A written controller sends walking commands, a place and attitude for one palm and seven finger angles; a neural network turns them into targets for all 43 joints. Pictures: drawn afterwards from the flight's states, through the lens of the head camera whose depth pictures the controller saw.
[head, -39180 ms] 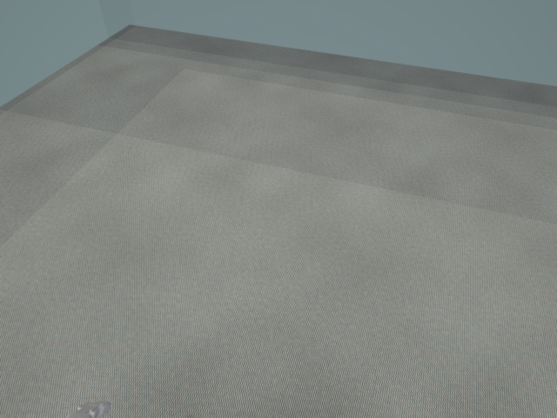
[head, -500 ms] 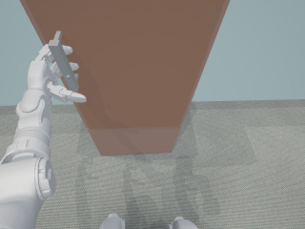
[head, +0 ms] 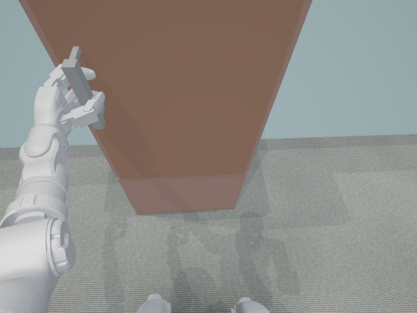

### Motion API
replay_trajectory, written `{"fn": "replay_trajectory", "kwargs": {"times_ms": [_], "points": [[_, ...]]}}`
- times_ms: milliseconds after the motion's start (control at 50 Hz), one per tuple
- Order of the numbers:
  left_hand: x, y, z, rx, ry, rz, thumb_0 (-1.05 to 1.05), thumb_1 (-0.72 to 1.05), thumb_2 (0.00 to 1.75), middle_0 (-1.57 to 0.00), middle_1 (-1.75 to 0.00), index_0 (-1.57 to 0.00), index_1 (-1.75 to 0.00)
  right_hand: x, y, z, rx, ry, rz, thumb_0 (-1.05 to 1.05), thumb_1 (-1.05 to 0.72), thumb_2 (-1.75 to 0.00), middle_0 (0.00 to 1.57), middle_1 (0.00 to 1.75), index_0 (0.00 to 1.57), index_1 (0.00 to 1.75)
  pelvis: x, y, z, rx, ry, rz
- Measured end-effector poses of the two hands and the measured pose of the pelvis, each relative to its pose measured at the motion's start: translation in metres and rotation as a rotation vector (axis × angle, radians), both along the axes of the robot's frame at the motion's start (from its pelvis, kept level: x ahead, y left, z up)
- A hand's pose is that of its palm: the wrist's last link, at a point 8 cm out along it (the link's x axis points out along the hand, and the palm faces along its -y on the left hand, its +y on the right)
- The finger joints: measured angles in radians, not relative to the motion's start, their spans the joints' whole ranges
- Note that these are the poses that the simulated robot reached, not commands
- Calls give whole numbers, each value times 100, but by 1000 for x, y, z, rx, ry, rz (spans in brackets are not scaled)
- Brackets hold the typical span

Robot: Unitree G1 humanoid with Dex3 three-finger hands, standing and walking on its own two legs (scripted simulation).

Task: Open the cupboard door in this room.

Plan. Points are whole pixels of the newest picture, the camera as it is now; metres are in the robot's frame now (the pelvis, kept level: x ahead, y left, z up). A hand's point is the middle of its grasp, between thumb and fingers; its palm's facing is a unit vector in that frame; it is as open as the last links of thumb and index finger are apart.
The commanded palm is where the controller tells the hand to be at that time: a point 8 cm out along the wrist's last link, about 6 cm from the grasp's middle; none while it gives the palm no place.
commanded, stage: close the thumb around the handle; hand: left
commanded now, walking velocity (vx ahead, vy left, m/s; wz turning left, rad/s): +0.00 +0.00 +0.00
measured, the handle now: (88, 91) +0.52 +0.21 +0.10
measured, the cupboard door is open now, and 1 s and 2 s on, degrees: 0 24 39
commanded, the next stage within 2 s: pull the door open along its arc in 0.16 s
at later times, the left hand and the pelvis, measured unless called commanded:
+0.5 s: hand (98, 115) +0.46 +0.19 +0.10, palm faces +0.03 -1.00 +0.00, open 5.5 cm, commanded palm +0.40 +0.23 +0.11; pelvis +0.00 +0.00 +0.00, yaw -1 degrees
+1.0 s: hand (122, 178) +0.32 +0.13 +0.11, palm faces +0.34 -0.94 +0.04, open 5.5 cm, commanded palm +0.26 +0.16 +0.11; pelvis +0.02 -0.01 +0.02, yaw +2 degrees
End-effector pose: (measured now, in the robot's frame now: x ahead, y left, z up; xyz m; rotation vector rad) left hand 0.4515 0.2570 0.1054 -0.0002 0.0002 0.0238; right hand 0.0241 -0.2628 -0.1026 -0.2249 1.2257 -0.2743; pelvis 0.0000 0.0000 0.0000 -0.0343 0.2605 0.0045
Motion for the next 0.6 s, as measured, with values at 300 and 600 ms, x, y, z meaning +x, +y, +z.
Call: {"fn": "replay_trajectory", "kwargs": {"times_ms": [300,600], "points": [[-2,-14,-2,-4,7,-15,-1,74,85,-38,-135,-40,-135,7,-1,1,2,-40,-3,0,-91,-89,21,30,21,30,-3,-2,0,4,-11,-5],[-41,-22,-3,-3,-25,-7,-1,75,79,-37,-135,-36,-135,21,3,4,50,-89,-17,1,-91,-89,20,30,21,30,8,-2,8,14,-47,-22]]}}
